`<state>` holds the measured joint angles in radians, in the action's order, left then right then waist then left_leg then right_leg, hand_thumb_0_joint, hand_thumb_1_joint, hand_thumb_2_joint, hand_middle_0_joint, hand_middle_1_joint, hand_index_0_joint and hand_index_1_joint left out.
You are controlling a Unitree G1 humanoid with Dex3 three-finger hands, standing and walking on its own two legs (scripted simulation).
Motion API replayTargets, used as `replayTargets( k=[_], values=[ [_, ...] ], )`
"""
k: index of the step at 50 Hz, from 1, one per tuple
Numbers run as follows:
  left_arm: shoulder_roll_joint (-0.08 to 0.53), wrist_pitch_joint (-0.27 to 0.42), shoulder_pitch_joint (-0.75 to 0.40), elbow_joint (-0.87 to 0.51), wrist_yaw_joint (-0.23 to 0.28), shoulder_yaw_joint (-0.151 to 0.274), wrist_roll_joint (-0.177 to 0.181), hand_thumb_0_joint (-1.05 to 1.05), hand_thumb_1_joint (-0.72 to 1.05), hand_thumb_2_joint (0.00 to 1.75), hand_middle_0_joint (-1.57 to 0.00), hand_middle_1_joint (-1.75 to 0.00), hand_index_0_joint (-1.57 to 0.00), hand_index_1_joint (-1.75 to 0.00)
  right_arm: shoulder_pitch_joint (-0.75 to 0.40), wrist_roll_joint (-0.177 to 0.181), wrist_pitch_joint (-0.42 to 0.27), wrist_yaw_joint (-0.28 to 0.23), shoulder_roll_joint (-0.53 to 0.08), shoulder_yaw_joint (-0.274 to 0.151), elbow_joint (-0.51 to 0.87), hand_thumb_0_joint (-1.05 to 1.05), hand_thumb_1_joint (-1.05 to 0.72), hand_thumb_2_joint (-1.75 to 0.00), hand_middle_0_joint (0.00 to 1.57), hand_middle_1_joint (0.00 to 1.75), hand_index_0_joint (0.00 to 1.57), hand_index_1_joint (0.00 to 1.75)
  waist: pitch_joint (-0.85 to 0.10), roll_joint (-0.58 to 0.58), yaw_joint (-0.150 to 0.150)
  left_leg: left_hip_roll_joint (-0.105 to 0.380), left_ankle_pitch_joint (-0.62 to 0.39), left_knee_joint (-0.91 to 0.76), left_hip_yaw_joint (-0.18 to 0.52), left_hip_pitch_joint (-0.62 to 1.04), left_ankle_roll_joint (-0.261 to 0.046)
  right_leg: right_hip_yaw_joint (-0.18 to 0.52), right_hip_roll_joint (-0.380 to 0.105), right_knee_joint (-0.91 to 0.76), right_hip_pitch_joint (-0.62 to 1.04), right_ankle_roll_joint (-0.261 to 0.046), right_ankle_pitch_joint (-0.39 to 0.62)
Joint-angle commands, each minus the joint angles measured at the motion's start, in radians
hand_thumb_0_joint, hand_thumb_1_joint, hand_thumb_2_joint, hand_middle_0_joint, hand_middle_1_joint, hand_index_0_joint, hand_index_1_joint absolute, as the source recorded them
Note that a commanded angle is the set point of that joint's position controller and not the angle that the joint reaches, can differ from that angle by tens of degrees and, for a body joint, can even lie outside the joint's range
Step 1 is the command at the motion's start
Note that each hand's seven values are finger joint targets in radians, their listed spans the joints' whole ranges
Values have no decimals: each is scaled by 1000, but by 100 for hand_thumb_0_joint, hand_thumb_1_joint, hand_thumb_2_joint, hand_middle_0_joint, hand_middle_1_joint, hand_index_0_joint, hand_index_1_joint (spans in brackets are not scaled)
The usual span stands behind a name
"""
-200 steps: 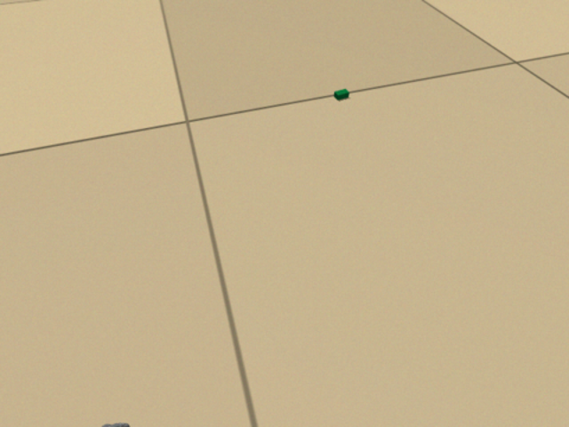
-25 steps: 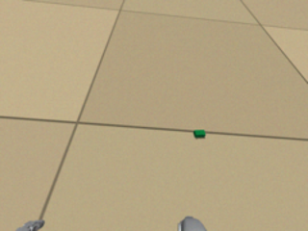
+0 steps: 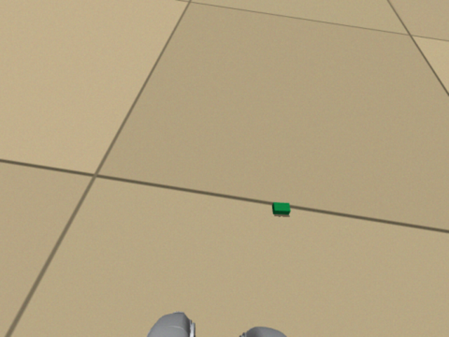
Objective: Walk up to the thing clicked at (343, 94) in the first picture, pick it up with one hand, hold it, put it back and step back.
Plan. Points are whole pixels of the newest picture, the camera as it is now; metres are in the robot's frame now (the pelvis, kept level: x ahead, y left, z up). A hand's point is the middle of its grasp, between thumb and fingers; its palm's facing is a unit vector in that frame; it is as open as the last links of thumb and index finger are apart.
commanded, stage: walk up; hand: left
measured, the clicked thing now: (281, 208) +0.80 -0.29 -0.72
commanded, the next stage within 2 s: none
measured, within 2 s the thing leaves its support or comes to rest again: neither
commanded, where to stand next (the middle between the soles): +0.40 -0.52 m, yaw +4 degrees
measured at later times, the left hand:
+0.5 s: hand out of the picture +0.11 +0.08 -0.12, palm faces +0.04 -0.92 -0.39, open 7.3 cm
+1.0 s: hand (267, 256) +0.31 -0.08 -0.13, palm faces -0.06 -0.93 -0.35, open 7.3 cm
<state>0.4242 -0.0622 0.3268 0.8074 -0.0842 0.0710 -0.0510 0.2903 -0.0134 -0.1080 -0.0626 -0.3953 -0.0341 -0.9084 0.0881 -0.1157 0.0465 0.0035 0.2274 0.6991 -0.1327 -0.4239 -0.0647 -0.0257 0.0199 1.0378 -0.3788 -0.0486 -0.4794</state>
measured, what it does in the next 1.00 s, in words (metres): steps to the right: right foot, then left foot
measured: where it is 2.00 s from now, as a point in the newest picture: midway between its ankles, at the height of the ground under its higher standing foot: (353, 298)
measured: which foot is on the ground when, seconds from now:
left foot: down 0.00-0.32, up 0.34-0.66, down 0.68-1.00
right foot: up 0.00-0.28, down 0.30-0.70, up 0.72-1.00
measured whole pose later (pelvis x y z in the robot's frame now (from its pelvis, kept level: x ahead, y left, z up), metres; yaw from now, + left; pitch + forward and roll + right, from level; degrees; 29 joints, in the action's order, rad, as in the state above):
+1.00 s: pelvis +0.20 -0.37 +0.00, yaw -1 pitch -3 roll +2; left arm 0.50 -0.07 0.24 0.77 -0.12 0.12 -0.04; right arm 0.34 -0.04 -0.09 -0.06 -0.46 -0.06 -0.94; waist 0.07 -0.11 -0.01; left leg 0.15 0.33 0.70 -0.06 -0.33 0.02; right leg 0.08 -0.14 0.93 -0.53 0.00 -0.39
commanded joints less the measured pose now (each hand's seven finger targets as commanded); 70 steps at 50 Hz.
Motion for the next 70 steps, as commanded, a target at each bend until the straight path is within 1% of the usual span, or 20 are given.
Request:
replayTargets(
  k=[1,11,15,16,17,18,22,29,32,34,36,42,49,52,53,54,56,59,64,70],
  values=[
    [284,3,40,-67,1,105,-5,0,90,90,-20,-30,-20,-30,41,7,-12,-38,-356,-110,56,0,-90,-90,20,30,20,30,-26,140,-18,374,458,-464,554,121,-127,153,-124,124,-232,35,43],
    [226,-3,-40,-75,-47,117,3,0,90,90,-20,-30,-20,-30,-4,-21,-11,-6,-451,-138,36,0,-90,-90,20,30,20,30,-50,349,-32,286,474,-354,262,-21,-111,14,-133,-164,-89,58,52],
    [273,9,246,54,-21,150,-4,0,90,90,-20,-30,-20,-30,-103,-32,25,-19,-336,-104,37,0,-90,-90,20,30,20,30,-114,12,137,141,552,129,39,-276,-20,-73,-40,-422,301,43,70],
    [346,13,301,56,-9,165,-23,0,90,90,-20,-30,-20,-30,-95,-22,36,-21,-237,-73,45,0,-90,-90,20,30,20,30,-41,-287,187,8,513,481,-50,-464,26,241,-178,-641,256,-6,-256],
    [390,24,143,-27,2,154,-23,0,90,90,-20,-30,-20,-30,-76,3,42,-30,-246,-73,65,0,-90,-90,20,30,20,30,21,-266,113,-24,402,611,98,-505,46,597,-338,-901,104,-85,-534],
    [435,32,-30,-78,9,154,-6,0,90,90,-20,-30,-20,-30,-62,4,39,-36,-316,-100,51,0,-90,-90,20,30,20,30,68,-182,38,50,317,600,169,-458,41,679,-395,-957,52,-141,-602],
    [310,57,-48,-55,21,118,1,0,90,90,-20,-30,-20,-30,45,27,17,-13,-325,-80,-59,0,-90,-90,20,30,20,30,57,-95,-6,96,180,438,155,-320,24,343,-251,-732,76,-124,-145],
    [236,70,-25,-100,27,78,3,0,90,90,-20,-30,-20,-30,40,20,-7,5,-260,-59,-18,0,-90,-90,20,30,20,30,-21,-35,8,42,114,70,67,-90,24,203,-261,-639,153,-170,404],
    [203,59,-80,-144,21,56,14,0,90,90,-20,-30,-20,-30,240,14,-12,-14,-260,-81,-67,0,-90,-90,20,30,20,30,-148,94,-99,5,-188,-169,33,344,20,49,-172,-375,11,-99,522],
    [115,59,12,-154,23,32,17,0,90,90,-20,-30,-20,-30,304,-10,-9,-38,-373,-119,-48,0,-90,-90,20,30,20,30,-241,325,-120,284,-24,-255,505,650,-110,6,-40,-37,-314,11,81],
    [267,19,69,-121,29,73,-2,0,90,90,-20,-30,-20,-30,184,24,-1,-51,-431,-135,29,0,-90,-90,20,30,20,30,-201,167,-89,533,273,-378,841,514,-264,140,-72,200,-383,58,-72],
    [223,8,24,-83,5,94,2,0,90,90,-20,-30,-20,-30,54,0,-16,-31,-351,-103,33,0,-90,-90,20,30,20,30,13,196,-26,306,130,-348,343,54,-154,142,-131,125,-218,58,112],
    [219,-2,-24,-88,-36,113,11,0,90,90,-20,-30,-20,-30,-56,-25,-8,-14,-443,-131,53,0,-90,-90,20,30,20,30,-47,346,1,271,417,-315,219,-90,-109,24,-138,-183,5,49,76],
    [238,6,152,-3,-18,136,1,0,90,90,-20,-30,-20,-30,-65,-33,18,-21,-368,-111,33,0,-90,-90,20,30,20,30,-118,118,98,186,449,35,97,-198,-48,-72,-47,-341,264,39,92],
    [291,13,238,25,-6,151,-14,0,90,90,-20,-30,-20,-30,-44,-34,29,-22,-279,-85,31,0,-90,-90,20,30,20,30,-109,-147,150,93,473,337,-15,-319,-14,4,-68,-471,320,16,-34],
    [336,24,230,-7,7,147,-21,0,90,90,-20,-30,-20,-30,-49,-17,38,-26,-191,-52,46,0,-90,-90,20,30,20,30,-26,-312,163,-13,447,611,59,-506,29,414,-232,-675,209,-26,-327],
    [418,39,-21,-98,22,150,8,0,90,90,-20,-30,-20,-30,-34,6,33,-44,-316,-91,40,0,-90,-90,20,30,20,30,45,-202,41,52,310,635,198,-459,27,708,-375,-922,103,-130,-483],
    [317,62,-45,-82,34,121,8,0,90,90,-20,-30,-20,-30,40,21,17,-21,-322,-79,-40,0,-90,-90,20,30,20,30,33,-102,-2,106,195,528,174,-359,22,422,-286,-706,109,-134,-122],
    [248,84,15,-74,36,83,12,0,90,90,-20,-30,-20,-30,21,6,4,17,-258,-57,-18,0,-90,-90,20,30,20,30,15,-54,16,77,178,245,98,-218,30,287,-272,-684,134,-192,163],
    [217,79,-32,-73,60,37,47,0,90,90,-20,-30,-20,-30,71,15,4,22,-180,-47,-9,0,-90,-90,20,30,20,30,-95,95,-55,-27,-143,-122,22,227,15,101,-230,-447,58,-96,670]
  ],
)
